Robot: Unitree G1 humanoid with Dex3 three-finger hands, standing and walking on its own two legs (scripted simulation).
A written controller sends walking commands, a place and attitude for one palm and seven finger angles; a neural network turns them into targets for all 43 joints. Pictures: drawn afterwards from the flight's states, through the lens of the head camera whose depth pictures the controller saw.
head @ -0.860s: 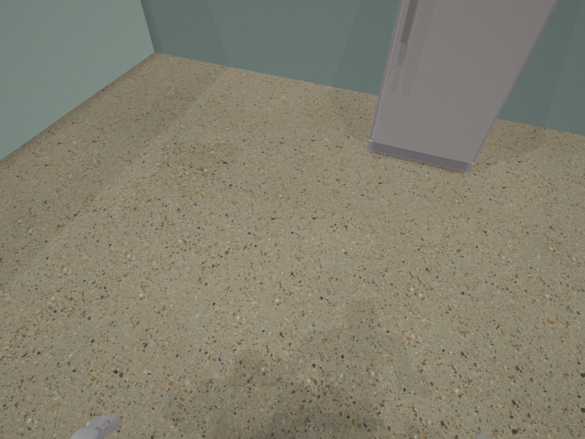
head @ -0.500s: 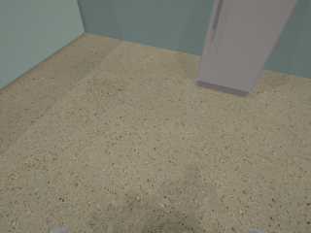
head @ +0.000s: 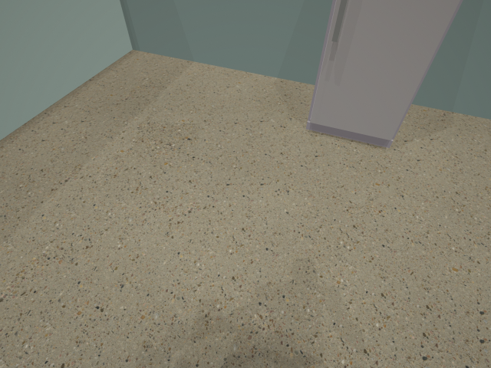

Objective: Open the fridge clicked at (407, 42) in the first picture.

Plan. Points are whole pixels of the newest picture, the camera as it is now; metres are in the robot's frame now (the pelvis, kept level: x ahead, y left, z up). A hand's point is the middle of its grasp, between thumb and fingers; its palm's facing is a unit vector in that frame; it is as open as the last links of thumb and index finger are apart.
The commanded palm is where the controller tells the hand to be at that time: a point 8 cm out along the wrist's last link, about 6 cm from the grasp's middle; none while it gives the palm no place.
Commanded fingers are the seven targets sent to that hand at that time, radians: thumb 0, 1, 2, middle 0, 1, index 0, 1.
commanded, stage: stand and wait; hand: left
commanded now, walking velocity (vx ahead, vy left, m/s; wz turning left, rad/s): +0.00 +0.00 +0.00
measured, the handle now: out of the picture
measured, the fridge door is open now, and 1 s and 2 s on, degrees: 0 0 0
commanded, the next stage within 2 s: look at it before walking up in 0.10 s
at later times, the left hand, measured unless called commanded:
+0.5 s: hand out of the picture +0.08 +0.25 -0.16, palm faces -0.03 -0.94 -0.33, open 7.4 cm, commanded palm none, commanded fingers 0.00 0.90 0.90 -0.20 -0.30 -0.20 -0.30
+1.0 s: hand out of the picture +0.07 +0.22 -0.17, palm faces -0.06 -0.96 -0.26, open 7.4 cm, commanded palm none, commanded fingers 0.00 0.90 0.90 -0.20 -0.30 -0.20 -0.30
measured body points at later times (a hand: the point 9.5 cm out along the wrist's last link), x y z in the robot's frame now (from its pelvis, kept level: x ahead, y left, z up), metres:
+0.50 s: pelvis +0.01 +0.00 +0.00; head +0.01 +0.00 +0.45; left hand +0.09 +0.30 -0.13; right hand +0.09 -0.30 -0.13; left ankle +0.01 +0.12 -0.74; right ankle +0.01 -0.12 -0.74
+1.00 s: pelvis +0.03 +0.00 -0.01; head +0.03 +0.00 +0.44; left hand +0.07 +0.27 -0.15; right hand +0.08 -0.28 -0.15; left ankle +0.01 +0.12 -0.74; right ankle +0.01 -0.12 -0.74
